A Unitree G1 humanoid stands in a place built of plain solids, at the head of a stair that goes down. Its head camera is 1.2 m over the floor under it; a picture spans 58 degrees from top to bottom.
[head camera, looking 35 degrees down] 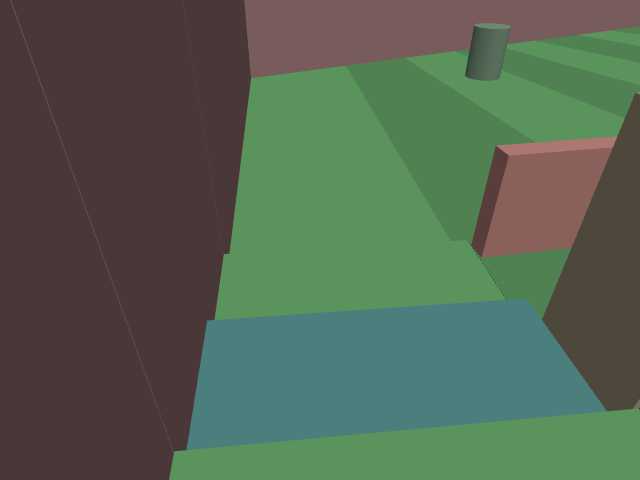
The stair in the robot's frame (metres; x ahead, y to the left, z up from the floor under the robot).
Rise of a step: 0.13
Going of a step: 0.64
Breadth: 1.42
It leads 6 degrees to the left of straight ahead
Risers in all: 3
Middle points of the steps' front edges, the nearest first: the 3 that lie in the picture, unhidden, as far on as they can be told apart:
0.74 -0.29 0.00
1.38 -0.22 -0.13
2.02 -0.16 -0.26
